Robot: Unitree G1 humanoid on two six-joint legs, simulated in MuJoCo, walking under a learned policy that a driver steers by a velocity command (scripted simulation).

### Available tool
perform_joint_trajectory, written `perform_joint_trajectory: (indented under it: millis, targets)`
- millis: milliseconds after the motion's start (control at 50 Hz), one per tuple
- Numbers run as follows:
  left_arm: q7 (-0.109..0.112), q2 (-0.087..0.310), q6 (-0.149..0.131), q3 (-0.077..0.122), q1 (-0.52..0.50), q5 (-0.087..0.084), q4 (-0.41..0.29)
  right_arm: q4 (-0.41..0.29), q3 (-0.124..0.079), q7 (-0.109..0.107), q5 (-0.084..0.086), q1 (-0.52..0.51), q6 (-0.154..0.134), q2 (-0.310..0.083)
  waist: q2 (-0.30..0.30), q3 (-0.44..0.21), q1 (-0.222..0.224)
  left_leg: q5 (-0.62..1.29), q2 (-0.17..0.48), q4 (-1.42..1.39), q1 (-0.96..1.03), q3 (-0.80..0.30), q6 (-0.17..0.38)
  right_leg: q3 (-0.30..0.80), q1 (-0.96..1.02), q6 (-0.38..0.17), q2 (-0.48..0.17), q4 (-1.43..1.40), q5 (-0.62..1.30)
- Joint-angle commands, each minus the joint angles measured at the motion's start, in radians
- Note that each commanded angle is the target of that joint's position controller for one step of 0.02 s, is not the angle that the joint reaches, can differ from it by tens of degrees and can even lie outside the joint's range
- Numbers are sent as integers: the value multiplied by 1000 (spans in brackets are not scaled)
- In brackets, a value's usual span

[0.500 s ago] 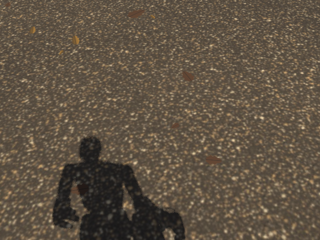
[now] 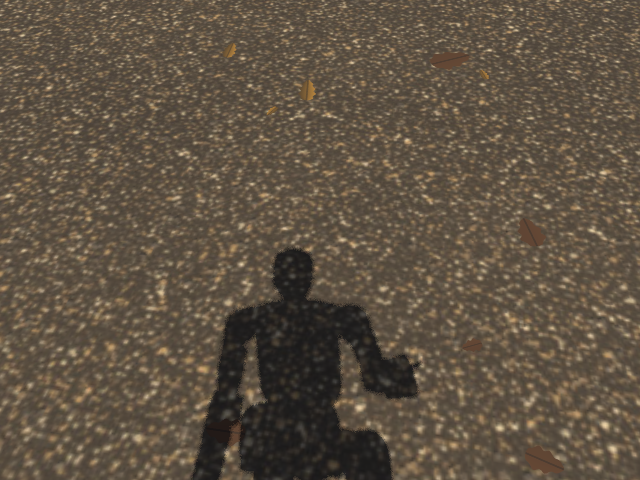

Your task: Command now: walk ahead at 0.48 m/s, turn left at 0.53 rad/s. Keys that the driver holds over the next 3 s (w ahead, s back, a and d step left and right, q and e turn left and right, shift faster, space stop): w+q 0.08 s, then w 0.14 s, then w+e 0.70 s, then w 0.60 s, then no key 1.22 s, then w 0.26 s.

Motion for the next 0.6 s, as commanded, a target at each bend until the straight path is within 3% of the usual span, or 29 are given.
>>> perform_joint_trajectory:
  millis: [20,40,60,80,100,120,140,160,180,200,220,240,260,280,300,320,340,360,400,440,480,500,520,540,560,580,600]
  targets:
    - [1,147,-4,24,101,-12,18,-68,-23,-18,4,-144,-3,-109,-59,183,-24,-103,-53,-32,-49,52,15,43,-72,-98,-269,13,1155]
    - [3,175,-3,29,98,-8,17,-39,-30,-28,5,-87,-2,-129,-76,167,-46,-145,-74,-22,3,65,12,35,-55,-71,-271,76,1276]
    - [-5,211,4,35,70,9,-1,3,-37,-40,12,30,-6,-147,-88,135,-86,-165,-89,4,133,75,12,24,-89,-50,-267,181,1372]
    - [43,294,45,91,-70,-157,-33,-30,-78,-31,131,95,-32,-197,-169,144,-193,-153,-175,-30,215,143,67,54,-153,-8,-268,487,1494]
    - [61,251,55,74,-61,-142,-38,40,-89,-30,134,269,-46,-202,-112,42,-256,36,-98,-112,534,63,111,33,-368,10,-260,816,1376]
    - [52,115,33,42,-58,-88,-63,119,-86,-47,108,451,-40,-212,104,-59,-250,365,59,39,944,-107,141,53,-789,30,-101,1308,190]
    - [22,26,-13,9,99,-118,-84,115,-93,-56,62,519,-49,-283,236,-414,-180,664,272,255,1381,-503,363,316,-1108,31,-22,1665,-191]
    - [17,132,-50,38,-10,-172,-115,147,-104,-47,62,563,-35,-254,38,-551,-258,450,300,90,1366,-572,413,432,-1123,7,-54,1636,-144]
    - [23,166,-64,49,-137,-195,-189,138,-94,-49,75,469,-32,-212,-8,-379,-209,153,264,-25,1187,-520,359,397,-1190,-16,-119,1496,-57]
    - [41,175,-63,58,-228,-180,-215,98,-79,-57,86,298,-35,-178,-123,-179,-141,66,236,-122,873,-466,306,342,-1177,-5,-152,1429,42]
    - [52,169,-43,67,-217,-164,-209,75,-67,-60,80,199,-38,-157,-167,-88,-79,142,238,-163,641,-419,306,305,-1125,15,-166,1442,73]
    - [46,125,-17,59,-140,-149,-187,66,-61,-54,64,170,-39,-159,-177,-73,-30,138,246,-189,470,-368,291,314,-1037,15,-207,1446,104]
    - [41,102,-1,65,-126,-149,-184,69,-50,-49,68,145,-48,-130,-130,-37,1,71,204,-223,329,-290,247,339,-1002,1,-239,1355,173]
    - [41,78,11,62,-157,-147,-207,72,-50,-53,74,92,-56,-139,-58,53,33,11,110,-285,119,-147,198,322,-900,10,-247,1115,225]
    - [45,81,10,64,-224,-133,-222,72,-47,-63,55,85,-70,-143,-7,95,21,33,35,-313,15,-60,174,286,-824,21,-226,949,325]
    - [49,85,1,67,-261,-122,-230,80,-42,-77,38,106,-80,-133,20,93,11,85,-6,-293,-11,-4,157,265,-775,27,-208,811,445]
    - [46,77,-8,63,-295,-113,-227,93,-40,-91,39,143,-85,-127,26,67,-13,92,-30,-265,18,28,133,246,-736,23,-193,685,583]
    - [40,73,-13,61,-352,-109,-234,104,-46,-102,52,191,-88,-143,22,39,-53,104,-24,-257,104,28,116,229,-746,15,-172,589,694]
    - [24,68,-13,54,-479,-123,-277,127,-58,-116,70,244,-84,-186,7,14,-109,129,41,-259,302,-12,92,239,-833,-13,-155,462,783]
    - [9,98,-13,61,-558,-129,-316,154,-65,-127,71,275,-62,-192,-11,19,-121,165,87,-226,464,-13,68,243,-907,-55,-126,401,762]
    - [-8,129,-16,79,-539,-124,-322,157,-71,-129,56,270,-33,-200,-12,-21,-88,380,104,-124,590,9,43,215,-883,-102,-68,399,663]
    - [-18,149,-16,92,-466,-121,-306,143,-75,-132,51,241,-20,-209,11,-65,-42,522,106,-28,634,22,32,198,-824,-121,-39,419,592]
    - [-22,180,-12,111,-315,-119,-267,123,-77,-134,46,188,-6,-217,24,-122,41,588,101,144,619,35,25,198,-690,-144,-17,425,548]
    - [-21,231,-5,131,-176,-115,-234,94,-71,-132,39,164,-2,-203,-57,-174,106,446,50,422,481,72,0,280,-477,-190,-57,377,615]
    - [-22,307,2,150,-110,-121,-223,80,-36,-110,23,287,-21,-81,-330,-310,53,-359,-129,907,56,49,-94,738,-84,-416,-310,355,468]
    - [-18,239,10,136,-96,-111,-218,76,-30,-79,46,260,-57,-113,-303,-391,69,-789,-193,1003,-166,-115,-62,1089,55,-458,-371,153,170]
    - [-1,204,13,128,-182,-98,-243,32,-50,-64,93,137,-89,-181,-236,-221,65,-708,-120,963,-280,-154,-18,1026,-52,-383,-353,91,8]
Next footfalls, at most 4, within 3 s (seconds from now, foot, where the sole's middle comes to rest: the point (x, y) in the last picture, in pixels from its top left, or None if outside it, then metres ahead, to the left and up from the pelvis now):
0.10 left None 0.27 0.09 -0.83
0.52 right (366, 420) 0.65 -0.02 -0.83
0.98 left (290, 321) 0.90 0.18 -0.83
1.50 right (406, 250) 1.15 -0.12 -0.83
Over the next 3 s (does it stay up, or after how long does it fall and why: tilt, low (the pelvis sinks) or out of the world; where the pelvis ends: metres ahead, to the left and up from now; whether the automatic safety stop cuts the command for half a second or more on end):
stays up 1.24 0.01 -0.07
